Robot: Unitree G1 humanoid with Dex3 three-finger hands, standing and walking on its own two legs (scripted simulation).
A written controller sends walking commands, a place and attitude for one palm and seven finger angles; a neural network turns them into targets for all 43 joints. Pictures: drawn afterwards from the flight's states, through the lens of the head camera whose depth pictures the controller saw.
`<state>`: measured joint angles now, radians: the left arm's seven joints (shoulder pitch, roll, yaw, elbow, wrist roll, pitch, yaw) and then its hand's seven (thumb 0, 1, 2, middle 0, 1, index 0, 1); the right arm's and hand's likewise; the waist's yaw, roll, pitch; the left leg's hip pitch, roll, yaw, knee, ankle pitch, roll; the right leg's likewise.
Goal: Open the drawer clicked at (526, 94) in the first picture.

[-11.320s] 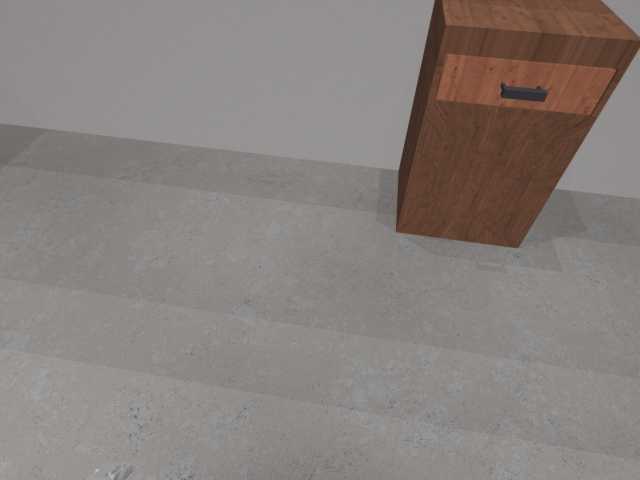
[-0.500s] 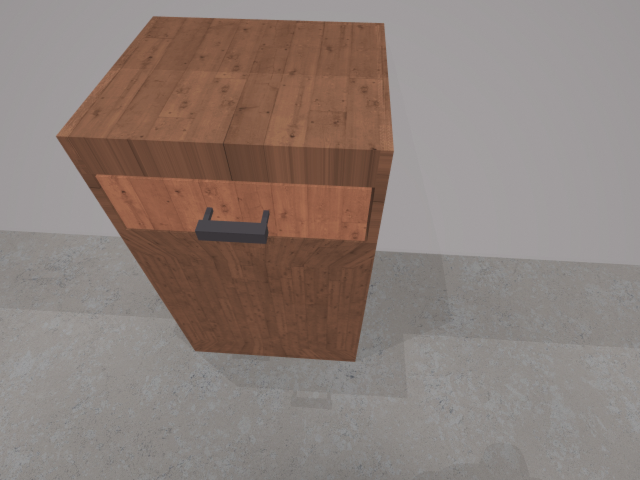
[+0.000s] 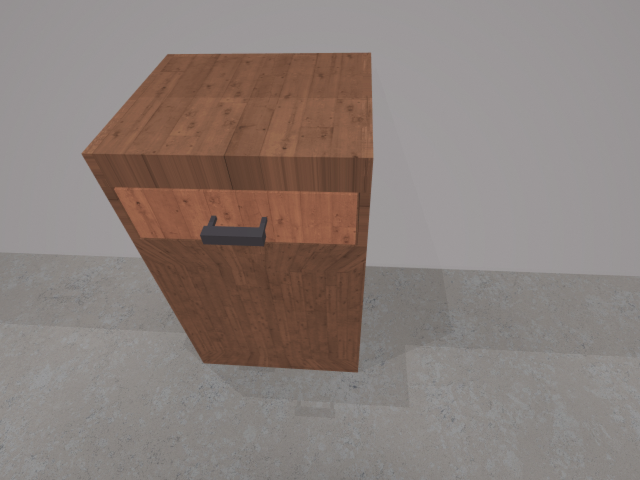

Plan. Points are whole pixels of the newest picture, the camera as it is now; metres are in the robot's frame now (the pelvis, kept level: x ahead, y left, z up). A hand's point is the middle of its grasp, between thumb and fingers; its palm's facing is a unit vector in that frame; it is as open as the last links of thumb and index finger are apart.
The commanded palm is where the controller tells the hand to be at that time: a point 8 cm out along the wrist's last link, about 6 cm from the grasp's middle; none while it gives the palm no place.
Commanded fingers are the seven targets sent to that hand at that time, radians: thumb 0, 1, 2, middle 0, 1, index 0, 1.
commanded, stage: come to a stop and stand still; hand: left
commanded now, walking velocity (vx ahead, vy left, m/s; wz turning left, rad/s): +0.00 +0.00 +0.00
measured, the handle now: (236, 228) +0.58 +0.21 -0.07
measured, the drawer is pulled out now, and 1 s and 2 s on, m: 0.00 0.00 0.00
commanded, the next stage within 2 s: look again from close up in 1.10 s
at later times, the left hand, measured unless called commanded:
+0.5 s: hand out of the picture +0.03 +0.15 -0.17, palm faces +0.05 -0.98 -0.20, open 7.3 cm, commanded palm none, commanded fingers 0.00 0.90 0.90 -0.20 -0.30 -0.20 -0.30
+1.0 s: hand out of the picture +0.04 +0.14 -0.17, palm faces +0.08 -0.98 -0.18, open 7.3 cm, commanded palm none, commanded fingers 0.00 0.90 0.90 -0.20 -0.30 -0.20 -0.30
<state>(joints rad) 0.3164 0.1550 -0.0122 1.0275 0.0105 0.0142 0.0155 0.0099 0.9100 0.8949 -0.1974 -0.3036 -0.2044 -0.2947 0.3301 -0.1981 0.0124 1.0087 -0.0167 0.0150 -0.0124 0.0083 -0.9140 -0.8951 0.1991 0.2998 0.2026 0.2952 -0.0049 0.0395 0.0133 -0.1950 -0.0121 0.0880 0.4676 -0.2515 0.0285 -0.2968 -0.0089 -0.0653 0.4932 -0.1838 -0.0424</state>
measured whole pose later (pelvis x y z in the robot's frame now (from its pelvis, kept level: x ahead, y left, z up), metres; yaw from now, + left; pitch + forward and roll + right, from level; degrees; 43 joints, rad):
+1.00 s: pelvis +0.06 -0.02 +0.00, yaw +2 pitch -1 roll +0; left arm 0.30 0.12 -0.01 1.14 0.01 -0.02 0.03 0.02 0.93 0.89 -0.20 -0.30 -0.20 -0.29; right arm 0.31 -0.13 0.03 1.14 -0.01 -0.02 -0.05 0.01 -0.91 -0.90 0.20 0.30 0.20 0.30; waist 0.01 0.02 0.02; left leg -0.09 0.02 0.03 0.40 -0.30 -0.01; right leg -0.19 0.02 -0.11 0.44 -0.25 -0.07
